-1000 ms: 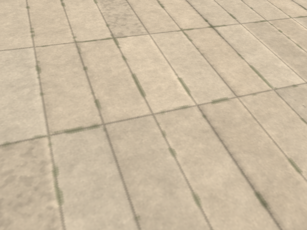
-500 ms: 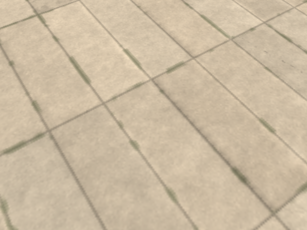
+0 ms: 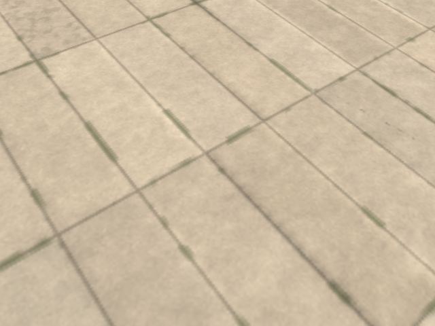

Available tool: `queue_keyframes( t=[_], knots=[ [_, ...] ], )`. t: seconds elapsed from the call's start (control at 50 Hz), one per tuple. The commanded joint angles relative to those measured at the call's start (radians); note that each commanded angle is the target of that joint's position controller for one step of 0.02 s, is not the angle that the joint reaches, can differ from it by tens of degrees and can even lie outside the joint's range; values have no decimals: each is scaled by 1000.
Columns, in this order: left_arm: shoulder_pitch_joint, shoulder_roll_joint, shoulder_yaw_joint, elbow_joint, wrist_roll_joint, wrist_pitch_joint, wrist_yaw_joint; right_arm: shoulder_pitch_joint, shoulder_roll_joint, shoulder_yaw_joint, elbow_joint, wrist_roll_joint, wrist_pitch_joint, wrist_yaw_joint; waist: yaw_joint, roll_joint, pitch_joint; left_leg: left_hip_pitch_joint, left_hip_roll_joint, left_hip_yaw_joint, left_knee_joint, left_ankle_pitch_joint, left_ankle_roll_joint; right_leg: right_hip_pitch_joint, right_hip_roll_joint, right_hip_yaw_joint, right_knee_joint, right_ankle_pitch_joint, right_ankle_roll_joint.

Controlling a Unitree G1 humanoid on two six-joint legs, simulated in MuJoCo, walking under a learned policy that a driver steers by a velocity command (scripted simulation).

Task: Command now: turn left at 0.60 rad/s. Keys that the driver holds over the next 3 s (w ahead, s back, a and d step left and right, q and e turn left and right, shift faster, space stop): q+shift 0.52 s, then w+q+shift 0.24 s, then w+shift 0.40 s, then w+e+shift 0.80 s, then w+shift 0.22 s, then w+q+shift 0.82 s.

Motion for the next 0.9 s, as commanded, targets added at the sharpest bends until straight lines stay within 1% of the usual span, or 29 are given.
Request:
queue_keyframes(
  t=[0.02,0.08,0.12,0.14,0.16,0.18,0.2,0.22,0.24,0.26,0.28,0.34,0.38,0.46,0.52,0.56,0.6,0.62,0.64,0.66,0.68,0.7,0.72,0.74,0.76,0.78,0.8,0.84,0.9],
  knots=[
    [-4,60,29,-49,-14,-23,2,-31,-184,-76,-82,16,17,-21,23,157,-156,273,175,-329,-147,131,155,-107,4,6,-44,24,21],
    [17,63,32,-29,-26,-36,-15,-43,-193,-91,-95,15,46,-26,26,210,-176,233,147,-357,-171,62,145,19,20,2,-217,91,11],
    [74,88,44,-4,-25,-42,-22,-58,-201,-97,-102,28,50,-26,51,223,-173,182,132,-390,-186,-39,125,125,10,2,-381,179,-13],
    [125,107,54,19,-22,-42,-20,-73,-195,-95,-105,38,49,-27,78,212,-170,114,100,-371,-173,-125,92,229,-19,-11,-502,278,-33],
    [148,159,70,28,-14,-38,-14,-35,-160,-86,-99,36,51,-28,65,134,-184,-21,35,-308,-71,-322,44,373,-154,77,-547,289,-78],
    [105,246,81,5,18,-30,-13,5,-108,-74,-107,33,48,-24,20,-160,-153,-233,-116,-80,208,-435,1,407,-401,346,-592,258,-202],
    [37,229,75,-17,68,-40,-18,-12,-196,-101,-123,19,29,-17,17,-227,-80,-299,-44,-51,393,-430,-38,236,-519,439,-628,329,-284],
    [-48,173,59,-44,58,-47,-9,6,-258,-120,-98,15,28,-12,-15,-154,-45,-273,4,-15,511,-351,-55,199,-471,321,-611,353,-269],
    [-97,125,46,-55,39,-48,3,36,-245,-119,-67,8,34,-11,-25,-106,-34,-257,4,-2,571,-272,-61,187,-382,203,-589,352,-219],
    [-107,112,39,-59,24,-46,15,60,-213,-112,-51,3,43,-14,-25,-96,-40,-275,6,11,650,-223,-68,210,-344,137,-570,377,-196],
    [-102,108,32,-57,16,-42,22,71,-187,-102,-52,4,48,-9,-17,-104,-26,-300,22,34,719,-198,-79,215,-334,76,-555,478,-199],
    [-8,126,30,-43,24,-28,29,-26,-160,-78,-107,23,45,1,50,-110,-13,-381,91,130,678,-145,-115,306,-332,-22,-548,615,-239],
    [49,156,38,-32,26,-16,28,-76,-144,-64,-140,22,43,12,90,-121,-28,-400,128,160,603,-154,-135,384,-366,-37,-539,687,-261],
    [55,210,58,-27,19,-5,9,-108,-116,-45,-172,18,44,34,103,-126,-49,-311,162,212,447,-168,-123,403,-410,-119,-529,758,-265],
    [26,228,70,-25,4,-9,-8,-100,-121,-47,-168,19,55,43,84,-134,-59,-180,144,268,322,-164,-89,358,-418,-199,-501,787,-236],
    [69,246,83,-7,-20,-29,-25,-128,-124,-48,-178,26,70,49,96,-128,-85,-113,145,285,272,-212,-52,356,-460,-190,-545,474,-220],
    [73,253,89,1,-38,-50,-35,-138,-139,-53,-181,31,74,61,79,-129,-64,-74,143,291,207,-268,1,347,-490,-167,-587,133,-203],
    [53,250,88,2,-43,-53,-36,-103,-143,-57,-163,31,69,66,47,-112,-51,-11,131,310,145,-269,30,319,-489,-187,-569,75,-188],
    [22,234,84,2,-43,-55,-36,-15,-154,-67,-119,32,61,64,-8,-79,-61,139,93,348,64,-240,64,244,-455,-253,-481,100,-161],
    [14,185,69,2,-30,-58,-36,173,-208,-100,-43,40,52,53,-90,9,-127,414,51,323,11,-250,120,101,-378,-342,-220,237,-118],
    [-60,101,41,-68,5,-72,-32,357,-361,-145,6,52,35,38,-148,295,-113,687,266,-157,-98,-339,276,-340,-223,-398,259,19,-19],
    [-147,90,29,-145,3,-114,-34,316,-368,-128,-49,38,-20,52,-132,306,-147,739,394,-639,-287,-597,420,-661,-83,-112,460,-108,-10],
    [-197,169,43,-161,-34,-147,-50,263,-270,-96,-52,29,-52,60,-127,189,-77,699,423,-571,-328,-590,393,-725,-143,-29,482,-27,-42],
    [-162,188,46,-145,-38,-167,-60,234,-224,-76,-54,25,-65,60,-81,154,-40,631,393,-482,-321,-531,361,-677,-168,-19,423,55,-68],
    [-108,195,50,-112,-17,-174,-64,178,-198,-63,-62,27,-65,57,-33,82,-4,555,343,-373,-309,-440,324,-614,-193,-19,332,140,-64],
    [-70,206,56,-87,2,-173,-68,129,-175,-49,-66,20,-63,48,3,94,20,484,303,-271,-311,-334,293,-542,-210,-30,240,221,-51],
    [-54,203,56,-67,7,-168,-74,116,-164,-40,-71,9,-63,37,13,102,25,443,268,-212,-319,-268,274,-485,-206,-46,193,287,-35],
    [-78,157,38,-58,17,-159,-77,136,-174,-38,-48,5,-67,18,2,76,32,389,228,-126,-335,-116,257,-444,-181,-86,93,421,0],
    [-177,98,7,-85,4,-153,-76,176,-184,-35,-4,8,-72,1,-36,100,74,255,180,-21,-370,-25,220,-326,-143,-126,-123,597,27]
  ],
)
Next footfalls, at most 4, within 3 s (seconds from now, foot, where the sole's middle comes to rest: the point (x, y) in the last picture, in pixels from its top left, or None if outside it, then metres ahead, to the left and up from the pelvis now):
0.16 right None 0.04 -0.13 -0.77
0.66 left None -0.04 0.13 -0.77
1.12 right None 0.42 0.34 -0.77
1.56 left None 0.46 0.81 -0.77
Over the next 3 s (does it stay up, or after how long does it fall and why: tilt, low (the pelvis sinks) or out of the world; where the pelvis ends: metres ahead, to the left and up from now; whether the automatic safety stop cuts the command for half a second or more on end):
stays up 1.62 1.05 -0.03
